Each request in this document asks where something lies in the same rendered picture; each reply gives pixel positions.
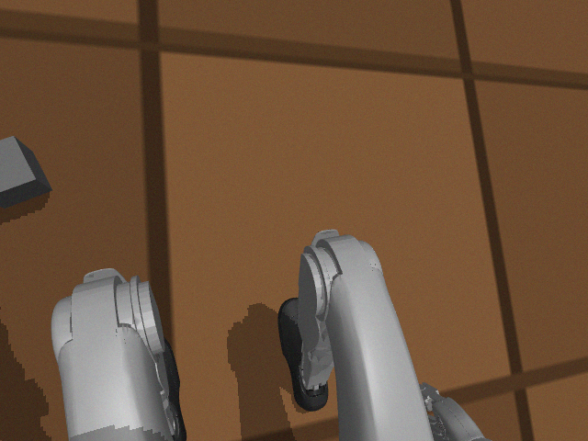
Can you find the cube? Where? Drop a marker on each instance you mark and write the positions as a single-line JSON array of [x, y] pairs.
[[21, 177]]

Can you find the left robot foot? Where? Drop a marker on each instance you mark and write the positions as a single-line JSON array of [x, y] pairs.
[[173, 398]]

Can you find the right robot foot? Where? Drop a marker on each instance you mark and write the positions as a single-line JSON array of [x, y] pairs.
[[291, 342]]

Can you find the right robot hand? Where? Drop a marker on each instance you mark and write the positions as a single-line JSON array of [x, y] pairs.
[[450, 422]]

